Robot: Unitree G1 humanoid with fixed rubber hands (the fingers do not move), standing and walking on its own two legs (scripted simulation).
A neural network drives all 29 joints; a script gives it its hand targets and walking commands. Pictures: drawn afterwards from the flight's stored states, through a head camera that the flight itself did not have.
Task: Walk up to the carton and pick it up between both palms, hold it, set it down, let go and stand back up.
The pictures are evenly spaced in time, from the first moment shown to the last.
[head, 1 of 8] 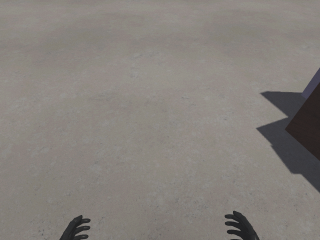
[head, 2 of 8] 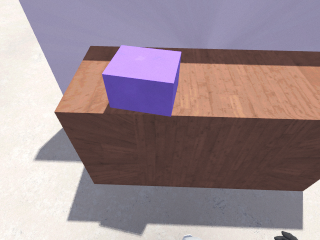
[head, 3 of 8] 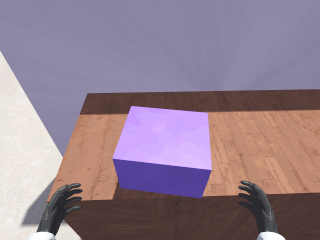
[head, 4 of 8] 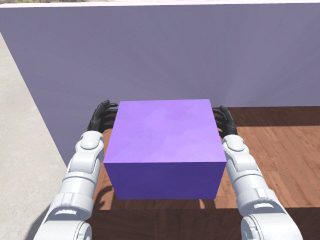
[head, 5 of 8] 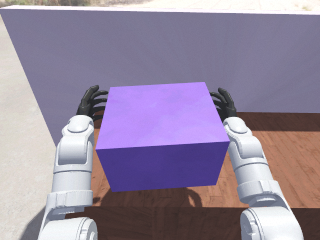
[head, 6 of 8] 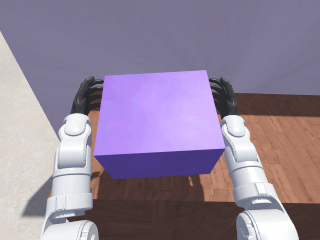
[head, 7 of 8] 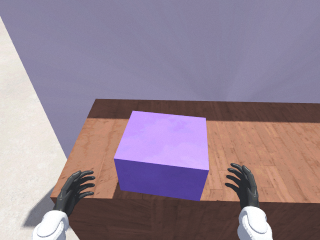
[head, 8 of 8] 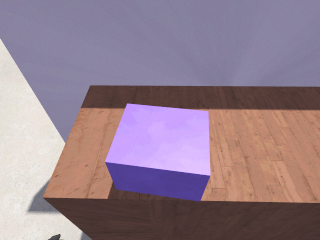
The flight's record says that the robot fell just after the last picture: no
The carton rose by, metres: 0.19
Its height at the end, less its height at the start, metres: +0.00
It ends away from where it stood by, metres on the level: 0.01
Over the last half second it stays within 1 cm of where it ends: yes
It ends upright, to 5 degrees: yes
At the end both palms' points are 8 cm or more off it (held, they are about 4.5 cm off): yes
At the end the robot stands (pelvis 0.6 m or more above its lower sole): yes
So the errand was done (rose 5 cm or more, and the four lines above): yes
